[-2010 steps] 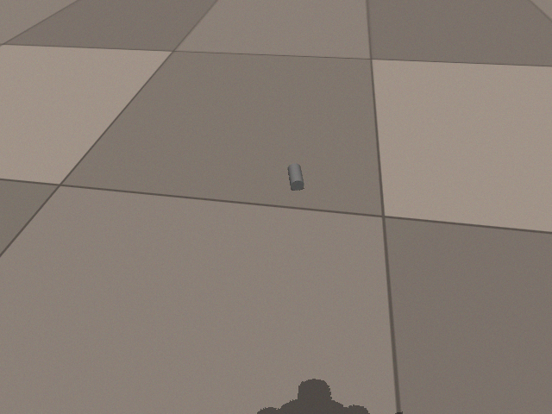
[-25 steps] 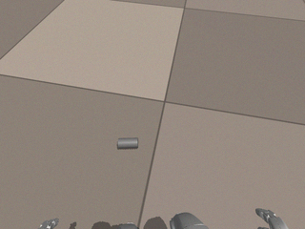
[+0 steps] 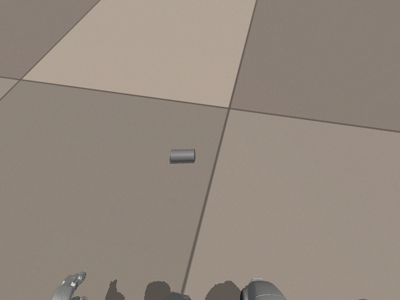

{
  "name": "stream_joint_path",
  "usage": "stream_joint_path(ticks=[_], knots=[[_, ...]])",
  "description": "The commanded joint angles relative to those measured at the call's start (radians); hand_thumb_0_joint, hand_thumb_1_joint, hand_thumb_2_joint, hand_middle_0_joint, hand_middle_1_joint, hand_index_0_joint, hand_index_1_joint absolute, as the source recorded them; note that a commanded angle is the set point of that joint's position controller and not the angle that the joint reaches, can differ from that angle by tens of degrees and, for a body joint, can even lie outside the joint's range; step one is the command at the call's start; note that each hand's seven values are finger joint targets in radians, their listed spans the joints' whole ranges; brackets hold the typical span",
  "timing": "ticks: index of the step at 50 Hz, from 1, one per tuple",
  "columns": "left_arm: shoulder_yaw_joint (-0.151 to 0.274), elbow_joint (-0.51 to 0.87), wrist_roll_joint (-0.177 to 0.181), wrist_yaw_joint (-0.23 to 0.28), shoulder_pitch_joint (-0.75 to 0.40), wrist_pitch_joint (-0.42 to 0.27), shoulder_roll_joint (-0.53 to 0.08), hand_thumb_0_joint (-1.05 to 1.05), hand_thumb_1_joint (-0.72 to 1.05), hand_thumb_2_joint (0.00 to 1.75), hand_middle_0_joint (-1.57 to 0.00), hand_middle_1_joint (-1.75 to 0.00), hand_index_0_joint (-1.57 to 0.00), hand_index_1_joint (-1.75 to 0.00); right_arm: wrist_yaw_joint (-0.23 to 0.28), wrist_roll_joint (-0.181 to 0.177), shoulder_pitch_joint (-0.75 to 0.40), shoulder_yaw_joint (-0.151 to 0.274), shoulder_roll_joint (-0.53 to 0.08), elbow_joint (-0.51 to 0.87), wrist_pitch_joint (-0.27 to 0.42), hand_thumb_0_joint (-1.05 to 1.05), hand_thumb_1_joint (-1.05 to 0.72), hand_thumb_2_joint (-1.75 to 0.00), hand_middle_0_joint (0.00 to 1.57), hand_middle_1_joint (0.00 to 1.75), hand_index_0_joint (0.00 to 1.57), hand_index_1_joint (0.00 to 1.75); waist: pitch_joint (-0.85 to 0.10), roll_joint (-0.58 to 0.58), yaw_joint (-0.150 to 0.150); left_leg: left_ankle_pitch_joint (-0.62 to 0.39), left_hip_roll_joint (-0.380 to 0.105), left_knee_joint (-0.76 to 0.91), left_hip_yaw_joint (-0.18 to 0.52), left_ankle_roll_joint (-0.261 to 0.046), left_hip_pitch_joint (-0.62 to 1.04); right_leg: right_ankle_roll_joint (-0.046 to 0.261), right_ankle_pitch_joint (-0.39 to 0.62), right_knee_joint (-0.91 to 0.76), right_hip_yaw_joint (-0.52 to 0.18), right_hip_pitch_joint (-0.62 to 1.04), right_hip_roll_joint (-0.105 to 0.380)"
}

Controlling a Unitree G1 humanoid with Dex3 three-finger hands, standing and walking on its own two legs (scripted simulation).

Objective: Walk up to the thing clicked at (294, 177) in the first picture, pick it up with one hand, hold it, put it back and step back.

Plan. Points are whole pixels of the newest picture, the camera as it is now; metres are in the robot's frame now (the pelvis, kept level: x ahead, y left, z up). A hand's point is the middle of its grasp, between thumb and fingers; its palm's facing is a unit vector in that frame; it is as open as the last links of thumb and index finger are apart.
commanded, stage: step back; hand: left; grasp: from above
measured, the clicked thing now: (183, 155) +0.89 +0.17 -0.72
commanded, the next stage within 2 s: stand in 1.50 s
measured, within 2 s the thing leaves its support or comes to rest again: neither
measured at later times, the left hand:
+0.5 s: hand out of the picture -0.12 +0.25 -0.13, palm faces -0.06 -0.90 -0.43, open 7.4 cm
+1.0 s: hand out of the picture -0.14 +0.25 -0.13, palm faces +0.03 -0.92 -0.39, open 7.4 cm
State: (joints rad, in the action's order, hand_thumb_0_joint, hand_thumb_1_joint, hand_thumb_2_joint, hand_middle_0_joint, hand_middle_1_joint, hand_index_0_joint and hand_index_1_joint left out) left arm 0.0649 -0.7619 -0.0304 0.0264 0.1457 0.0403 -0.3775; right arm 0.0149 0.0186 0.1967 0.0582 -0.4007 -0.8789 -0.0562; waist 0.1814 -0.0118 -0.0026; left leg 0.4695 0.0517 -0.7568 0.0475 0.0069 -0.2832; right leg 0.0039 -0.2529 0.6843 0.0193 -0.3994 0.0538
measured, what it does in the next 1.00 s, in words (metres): walks backwards: left foot, then right foot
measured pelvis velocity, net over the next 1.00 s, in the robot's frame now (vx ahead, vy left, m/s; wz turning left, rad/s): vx -0.20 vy -0.02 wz -0.01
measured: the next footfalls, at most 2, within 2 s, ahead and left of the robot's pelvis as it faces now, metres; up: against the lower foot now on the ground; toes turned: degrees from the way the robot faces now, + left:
left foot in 0.02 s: +0.01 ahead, +0.12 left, +0.00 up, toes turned -2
right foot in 0.36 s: -0.15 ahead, -0.12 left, +0.00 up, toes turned -2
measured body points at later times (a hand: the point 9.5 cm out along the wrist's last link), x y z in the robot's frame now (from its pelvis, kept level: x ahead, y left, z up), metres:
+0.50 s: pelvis -0.17 -0.02 +0.01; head -0.14 -0.04 +0.46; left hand -0.12 +0.30 -0.10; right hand -0.07 -0.34 -0.12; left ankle -0.11 +0.13 -0.67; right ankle -0.19 -0.12 -0.72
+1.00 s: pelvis -0.20 -0.02 +0.01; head -0.20 -0.03 +0.46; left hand -0.15 +0.30 -0.10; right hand -0.13 -0.33 -0.12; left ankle -0.18 +0.12 -0.69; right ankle -0.19 -0.12 -0.72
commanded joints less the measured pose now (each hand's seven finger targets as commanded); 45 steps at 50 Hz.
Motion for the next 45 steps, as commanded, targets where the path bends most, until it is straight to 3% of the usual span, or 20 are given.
stream_joint_path(ticks=[1, 2, 3, 7, 14, 16, 17, 18, 19, 20, 23, 28, 32, 33, 34, 35, 36, 42, 43, 45], knots=[[0.051, 0.071, 0.016, 0.010, 0.007, -0.002, -0.213, 0.00, 0.90, 0.90, -0.20, -0.30, -0.20, -0.30, 0.006, 0.019, 0.086, 0.071, -0.218, 0.063, 0.036, 0.00, -0.90, -0.90, 0.20, 0.30, 0.20, 0.30, -0.261, 0.033, 0.009, -0.328, -0.163, 0.353, 0.159, -0.093, 0.149, 0.069, 0.160, 0.040, -0.172, 0.047, 0.084], [0.046, 0.083, 0.024, 0.014, -0.021, -0.005, -0.188, 0.00, 0.90, 0.90, -0.20, -0.30, -0.20, -0.30, -0.004, 0.016, 0.014, 0.083, -0.328, 0.087, 0.032, 0.00, -0.90, -0.90, 0.20, 0.30, 0.20, 0.30, -0.233, -0.202, 0.010, -0.424, -0.375, 0.412, 0.407, -0.227, 0.083, 0.017, -0.217, 0.200, -0.021, -0.067, -0.104], [0.071, 0.074, 0.011, 0.025, -0.074, -0.003, -0.224, 0.00, 0.90, 0.90, -0.20, -0.30, -0.20, -0.30, -0.007, 0.014, -0.005, 0.091, -0.361, 0.102, 0.036, 0.00, -0.90, -0.90, 0.20, 0.30, 0.20, 0.30, -0.212, -0.215, 0.059, -0.485, -0.470, 0.443, 0.514, -0.339, -0.063, 0.006, -0.426, 0.434, -0.126, -0.017, -0.119], [0.070, -0.007, 0.028, 0.015, 0.051, 0.006, -0.213, 0.00, 0.90, 0.90, -0.20, -0.30, -0.20, -0.30, 0.012, 0.021, -0.140, 0.049, -0.239, 0.115, 0.042, 0.00, -0.90, -0.90, 0.20, 0.30, 0.20, 0.30, -0.162, -0.109, -0.045, -0.541, -0.311, 0.356, 0.205, -0.240, -0.062, 0.015, -0.259, 0.624, -0.187, -0.045, -0.147], [0.055, -0.038, 0.010, -0.002, 0.055, -0.032, -0.186, 0.00, 0.90, 0.90, -0.20, -0.30, -0.20, -0.30, 0.001, 0.021, -0.046, 0.058, -0.232, 0.095, 0.023, 0.00, -0.90, -0.90, 0.20, 0.30, 0.20, 0.30, -0.260, -0.180, 0.033, -0.413, -0.287, 0.299, 0.193, -0.233, 0.203, -0.014, -0.274, 0.008, -0.043, 0.052, -0.081], [0.052, -0.105, 0.005, -0.007, 0.161, -0.046, -0.174, 0.00, 0.90, 0.90, -0.20, -0.30, -0.20, -0.30, -0.003, 0.010, -0.083, 0.062, -0.258, 0.096, 0.009, 0.00, -0.90, -0.90, 0.20, 0.30, 0.20, 0.30, -0.280, -0.172, -0.020, -0.314, -0.255, 0.254, 0.131, -0.186, 0.104, 0.018, -0.094, -0.278, 0.022, 0.226, -0.097], [0.061, -0.128, -0.005, -0.004, 0.185, -0.054, -0.196, 0.00, 0.90, 0.90, -0.20, -0.30, -0.20, -0.30, -0.006, 0.005, -0.080, 0.050, -0.220, 0.092, 0.004, 0.00, -0.90, -0.90, 0.20, 0.30, 0.20, 0.30, -0.272, -0.117, -0.026, -0.258, -0.216, 0.175, 0.096, -0.141, 0.004, 0.035, -0.061, -0.342, -0.052, 0.301, -0.073], [0.080, -0.121, -0.021, -0.002, 0.168, -0.062, -0.258, 0.00, 0.90, 0.90, -0.20, -0.30, -0.20, -0.30, -0.011, 0.002, -0.063, 0.029, -0.152, 0.100, 0.008, 0.00, -0.90, -0.90, 0.20, 0.30, 0.20, 0.30, -0.217, 0.072, -0.016, -0.081, -0.101, 0.018, 0.047, -0.070, -0.242, 0.079, -0.175, -0.373, -0.333, 0.364, 0.079], [0.106, -0.076, -0.024, 0.000, 0.090, -0.058, -0.380, 0.00, 0.90, 0.90, -0.20, -0.30, -0.20, -0.30, 0.004, -0.003, -0.148, 0.032, -0.142, 0.130, 0.012, 0.00, -0.90, -0.90, 0.20, 0.30, 0.20, 0.30, -0.176, 0.243, -0.070, 0.105, -0.003, -0.114, 0.084, -0.012, -0.241, 0.239, -0.211, -0.421, -0.573, 0.113, 0.330], [0.105, -0.055, -0.020, 0.002, 0.033, -0.064, -0.386, 0.00, 0.90, 0.90, -0.20, -0.30, -0.20, -0.30, 0.009, -0.001, -0.160, 0.051, -0.191, 0.117, 0.013, 0.00, -0.90, -0.90, 0.20, 0.30, 0.20, 0.30, -0.105, 0.193, -0.063, 0.102, -0.044, -0.253, 0.179, 0.005, -0.186, 0.298, -0.194, -0.435, -0.630, -0.033, 0.385], [0.072, -0.058, -0.013, 0.006, -0.037, -0.075, -0.254, 0.00, 0.90, 0.90, -0.20, -0.30, -0.20, -0.30, 0.004, -0.012, -0.073, 0.037, -0.168, 0.055, 0.030, 0.00, -0.90, -0.90, 0.20, 0.30, 0.20, 0.30, -0.101, 0.094, 0.015, -0.041, 0.018, -0.302, 0.113, -0.001, -0.194, 0.179, 0.178, -0.284, -0.264, 0.090, 0.177], [0.080, -0.083, -0.019, -0.004, 0.097, -0.080, -0.271, 0.00, 0.90, 0.90, -0.20, -0.30, -0.20, -0.30, -0.014, 0.014, -0.116, 0.033, -0.149, 0.054, 0.052, 0.00, -0.90, -0.90, 0.20, 0.30, 0.20, 0.30, -0.132, 0.185, -0.076, 0.012, -0.032, -0.003, 0.024, 0.012, -0.196, 0.175, -0.029, -0.290, -0.279, 0.277, 0.175], [0.057, -0.070, -0.007, -0.019, 0.025, -0.060, -0.259, 0.00, 0.90, 0.90, -0.20, -0.30, -0.20, -0.30, -0.020, 0.012, -0.004, 0.050, -0.145, -0.015, 0.076, 0.00, -0.90, -0.90, 0.20, 0.30, 0.20, 0.30, -0.156, 0.153, -0.002, -0.120, -0.017, 0.366, -0.061, -0.018, 0.149, 0.142, -0.154, -0.229, -0.232, 0.094, 0.158], [0.040, -0.073, -0.008, -0.021, 0.043, -0.056, -0.209, 0.00, 0.90, 0.90, -0.20, -0.30, -0.20, -0.30, -0.016, 0.019, 0.034, 0.063, -0.165, -0.034, 0.085, 0.00, -0.90, -0.90, 0.20, 0.30, 0.20, 0.30, -0.182, 0.070, 0.014, -0.138, -0.054, 0.402, 0.032, -0.038, 0.275, 0.106, -0.132, -0.132, -0.183, 0.004, 0.118], [0.025, -0.073, 0.007, -0.026, 0.030, -0.058, -0.154, 0.00, 0.90, 0.90, -0.20, -0.30, -0.20, -0.30, -0.015, 0.023, 0.025, 0.075, -0.231, -0.030, 0.091, 0.00, -0.90, -0.90, 0.20, 0.30, 0.20, 0.30, -0.174, -0.112, 0.015, 0.092, -0.238, 0.468, 0.360, -0.121, 0.287, 0.037, -0.240, -0.018, -0.083, -0.155, -0.003], [0.045, -0.094, 0.013, -0.021, 0.004, -0.058, -0.212, 0.00, 0.90, 0.90, -0.20, -0.30, -0.20, -0.30, -0.021, 0.016, 0.015, 0.080, -0.292, -0.019, 0.090, 0.00, -0.90, -0.90, 0.20, 0.30, 0.20, 0.30, -0.151, -0.117, 0.024, 0.368, -0.371, 0.547, 0.487, -0.235, 0.091, 0.023, -0.316, 0.121, -0.017, -0.064, -0.031], [0.052, -0.099, 0.006, -0.025, 0.002, -0.061, -0.241, 0.00, 0.90, 0.90, -0.20, -0.30, -0.20, -0.30, -0.022, 0.019, -0.007, 0.079, -0.279, -0.010, 0.096, 0.00, -0.90, -0.90, 0.20, 0.30, 0.20, 0.30, -0.107, -0.068, 0.021, 0.338, -0.374, 0.556, 0.482, -0.252, 0.021, 0.026, -0.324, 0.189, -0.071, -0.041, -0.018], [0.058, -0.191, 0.005, -0.033, 0.136, -0.090, -0.184, 0.00, 0.90, 0.90, -0.20, -0.30, -0.20, -0.30, -0.030, 0.013, -0.101, 0.041, -0.188, -0.003, 0.074, 0.00, -0.90, -0.90, 0.20, 0.30, 0.20, 0.30, -0.117, -0.130, -0.054, 0.140, -0.185, 0.394, 0.141, -0.107, -0.165, 0.027, -0.084, -0.218, 0.023, 0.319, -0.076], [0.064, -0.196, -0.005, -0.026, 0.160, -0.093, -0.199, 0.00, 0.90, 0.90, -0.20, -0.30, -0.20, -0.30, -0.030, 0.009, -0.086, 0.034, -0.159, -0.001, 0.068, 0.00, -0.90, -0.90, 0.20, 0.30, 0.20, 0.30, -0.130, -0.076, -0.068, 0.125, -0.152, 0.298, 0.096, -0.077, -0.222, 0.040, -0.104, -0.269, -0.022, 0.404, -0.063], [0.094, -0.186, -0.018, -0.017, 0.149, -0.100, -0.345, 0.00, 0.90, 0.90, -0.20, -0.30, -0.20, -0.30, -0.017, 0.010, -0.098, 0.033, -0.138, 0.007, 0.062, 0.00, -0.90, -0.90, 0.20, 0.30, 0.20, 0.30, -0.063, 0.157, -0.088, 0.108, -0.005, -0.100, 0.050, -0.018, -0.312, 0.197, -0.656, -0.537, -0.589, 0.219, 0.318]])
